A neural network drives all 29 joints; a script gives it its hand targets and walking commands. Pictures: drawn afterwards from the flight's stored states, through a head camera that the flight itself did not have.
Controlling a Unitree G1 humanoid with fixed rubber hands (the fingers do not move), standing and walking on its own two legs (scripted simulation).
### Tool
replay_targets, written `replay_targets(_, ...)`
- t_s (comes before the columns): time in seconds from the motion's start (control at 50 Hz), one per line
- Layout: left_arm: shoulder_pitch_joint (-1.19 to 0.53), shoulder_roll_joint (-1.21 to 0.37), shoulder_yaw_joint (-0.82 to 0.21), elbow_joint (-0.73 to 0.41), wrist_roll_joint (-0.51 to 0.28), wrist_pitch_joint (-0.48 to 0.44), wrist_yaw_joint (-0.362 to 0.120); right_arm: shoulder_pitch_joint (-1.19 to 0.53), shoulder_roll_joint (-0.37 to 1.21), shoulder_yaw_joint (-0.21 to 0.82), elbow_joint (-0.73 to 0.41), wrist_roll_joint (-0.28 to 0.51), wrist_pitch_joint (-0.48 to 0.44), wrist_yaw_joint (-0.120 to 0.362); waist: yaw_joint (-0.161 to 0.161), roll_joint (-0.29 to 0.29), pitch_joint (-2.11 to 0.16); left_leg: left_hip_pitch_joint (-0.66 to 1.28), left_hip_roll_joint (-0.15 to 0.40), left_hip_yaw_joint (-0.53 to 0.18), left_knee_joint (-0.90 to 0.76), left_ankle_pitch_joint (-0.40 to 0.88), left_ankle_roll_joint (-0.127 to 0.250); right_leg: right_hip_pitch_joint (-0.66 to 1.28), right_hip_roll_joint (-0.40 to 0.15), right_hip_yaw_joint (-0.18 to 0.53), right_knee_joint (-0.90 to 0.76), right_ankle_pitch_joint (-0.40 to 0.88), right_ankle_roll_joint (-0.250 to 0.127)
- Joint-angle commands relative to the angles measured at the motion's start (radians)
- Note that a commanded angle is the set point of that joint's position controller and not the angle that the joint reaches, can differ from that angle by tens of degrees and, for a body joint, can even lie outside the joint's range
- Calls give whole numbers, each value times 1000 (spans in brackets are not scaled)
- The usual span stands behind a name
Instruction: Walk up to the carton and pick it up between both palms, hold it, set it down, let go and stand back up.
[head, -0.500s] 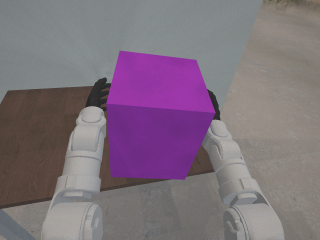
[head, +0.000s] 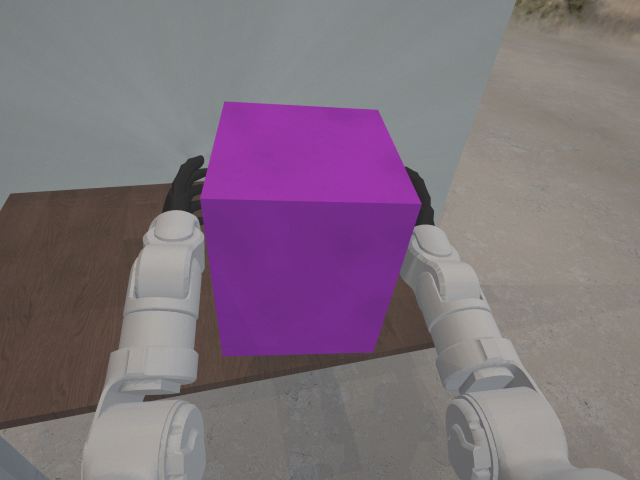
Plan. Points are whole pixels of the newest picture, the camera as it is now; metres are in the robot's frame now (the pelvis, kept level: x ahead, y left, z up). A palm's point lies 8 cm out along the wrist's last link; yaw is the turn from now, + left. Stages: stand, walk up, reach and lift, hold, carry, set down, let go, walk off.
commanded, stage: reach and lift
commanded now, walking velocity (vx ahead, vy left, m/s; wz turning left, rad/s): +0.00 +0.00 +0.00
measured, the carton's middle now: (301, 231) +0.40 +0.00 +0.15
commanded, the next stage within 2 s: hold in 0.58 s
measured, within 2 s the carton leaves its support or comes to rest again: neither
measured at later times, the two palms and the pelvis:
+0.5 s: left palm (176, 207) +0.38 +0.14 +0.20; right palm (418, 217) +0.37 -0.15 +0.19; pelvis +0.00 +0.00 +0.00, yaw +0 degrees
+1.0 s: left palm (167, 202) +0.36 +0.15 +0.22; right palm (422, 210) +0.36 -0.14 +0.21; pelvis -0.01 +0.00 +0.00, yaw +0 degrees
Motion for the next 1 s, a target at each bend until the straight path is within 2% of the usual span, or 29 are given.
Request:
replay_targets(0.0,-838,-678,-490,-217,-174,-60,-133,-999,604,374,-393,71,-92,101,-32,112,-550,274,-9,-113,-1,203,-41,7,9,86,-27,201,75)
replay_targets(0.06,-851,-675,-523,-255,-200,-74,-114,-1022,619,412,-460,100,-92,94,-23,110,-641,301,-12,-115,23,270,-49,24,11,91,-14,270,75)
replay_targets(0.08,-854,-680,-533,-273,-200,-76,-109,-1014,617,418,-462,106,-91,94,-9,130,-648,303,-12,-119,29,294,-56,29,13,96,-14,282,74)
replay_targets(0.14,-812,-662,-482,-215,-161,-57,-116,-978,595,399,-396,91,-63,94,-17,108,-556,265,-17,-118,1,206,-42,1,7,92,-24,216,83)
replay_targets(0.18,-817,-666,-477,-214,-169,-49,-120,-1007,588,389,-413,97,-67,98,-12,101,-579,274,-11,-119,-4,180,-34,-5,13,93,-26,166,78)
replay_targets(0.24,-785,-672,-452,-175,-160,-32,-121,-1050,596,413,-454,114,-66,95,15,86,-576,257,-16,-111,-7,210,-23,15,9,99,-22,221,83)
replay_targets(0.28,-772,-647,-429,-143,-157,-26,-133,-1038,604,411,-417,100,-51,83,7,41,-549,223,-20,-105,-10,178,-14,48,11,102,-26,228,91)
replay_targets(0.3,-800,-649,-458,-201,-177,-32,-132,-1028,613,406,-431,113,-54,82,1,55,-588,238,-24,-103,0,201,-24,66,15,99,-16,244,90)
replay_targets(0.34,-804,-647,-460,-211,-176,-29,-134,-1003,619,425,-420,135,-42,73,-10,72,-570,235,-26,-104,7,233,-25,71,10,109,-6,301,96)
replay_targets(0.36,-787,-639,-443,-189,-168,-22,-140,-994,607,432,-423,132,-35,66,-5,60,-551,247,-26,-104,13,237,-27,70,6,106,-10,326,102)
replay_targets(0.38,-813,-654,-468,-239,-184,-26,-142,-1031,619,452,-472,148,-37,63,0,68,-613,258,-30,-103,23,253,-26,82,11,106,1,341,108)
replay_targets(0.42,-798,-649,-469,-265,-182,-22,-135,-1016,619,465,-496,169,-26,61,9,72,-614,248,-26,-113,22,275,-32,70,16,105,-2,325,98)
replay_targets(0.46,-798,-662,-492,-267,-194,-12,-132,-1047,621,467,-534,168,-23,57,-4,65,-610,267,-27,-111,23,267,-34,51,21,97,-8,302,93)
replay_targets(0.52,-863,-652,-515,-327,-199,-5,-127,-968,599,430,-428,161,9,70,-21,130,-533,275,-10,-114,6,215,-55,-12,28,90,-17,169,77)
replay_targets(0.54,-862,-665,-513,-298,-190,11,-124,-970,587,406,-389,147,17,78,-26,148,-496,268,-8,-121,-4,170,-58,-41,22,91,-27,94,70)
replay_targets(0.58,-855,-654,-492,-255,-181,29,-130,-982,576,376,-361,129,26,89,-29,111,-448,232,-10,-114,-34,85,-41,-56,16,86,-48,28,66)
replay_targets(0.62,-846,-660,-481,-219,-189,37,-133,-1033,578,370,-392,141,17,88,-26,104,-470,241,-10,-116,-32,89,-35,-52,13,93,-43,64,68)
replay_targets(0.66,-859,-689,-518,-284,-198,27,-128,-1030,584,405,-445,160,10,85,-34,133,-582,289,-8,-121,4,212,-53,-19,23,88,-20,163,72)
replay_targets(0.68,-893,-687,-535,-334,-219,21,-121,-1076,615,439,-510,189,8,83,-15,130,-632,283,-15,-123,27,262,-53,6,22,99,-14,211,79)
replay_targets(0.72,-847,-671,-541,-357,-222,23,-110,-1025,630,479,-514,206,24,68,-9,110,-616,294,-23,-118,40,312,-50,36,21,109,-6,297,88)
replay_targets(0.76,-855,-661,-517,-343,-212,34,-116,-1025,627,470,-508,199,42,60,-13,102,-598,270,-22,-120,23,228,-40,17,12,107,-13,240,93)
replay_targets(0.78,-829,-636,-482,-334,-201,40,-122,-986,632,472,-484,198,55,57,-2,84,-542,237,-24,-112,10,205,-28,28,7,114,-16,240,93)
replay_targets(0.8,-830,-630,-469,-318,-178,53,-129,-983,611,453,-451,193,63,60,-1,96,-519,219,-24,-111,-8,136,-27,29,8,107,-24,160,93)
replay_targets(0.82,-832,-610,-446,-319,-168,59,-137,-995,613,451,-432,178,68,61,10,77,-483,196,-26,-99,-22,103,-16,26,0,112,-32,131,98)
replay_targets(0.84,-820,-611,-441,-287,-162,67,-142,-985,597,429,-412,177,68,63,3,78,-478,190,-24,-97,-33,86,-14,27,1,106,-35,96,97)
replay_targets(0.86,-855,-613,-460,-315,-178,67,-145,-1042,617,436,-464,191,60,66,8,85,-531,190,-26,-94,-27,77,-12,25,-1,112,-32,82,96)
replay_targets(0.88,-868,-617,-448,-297,-174,71,-144,-1049,607,416,-449,180,63,67,6,97,-490,186,-24,-95,-34,45,-14,7,2,111,-36,41,93)
replay_targets(0.96,-905,-644,-476,-292,-185,65,-140,-1067,623,409,-435,170,63,71,-11,118,-510,213,-19,-100,-22,77,-24,-28,11,105,-36,58,85)
replay_targets(0.98,-894,-641,-488,-300,-204,65,-137,-1082,620,432,-474,181,57,70,-3,119,-555,242,-19,-105,-11,113,-24,-21,9,104,-27,99,84)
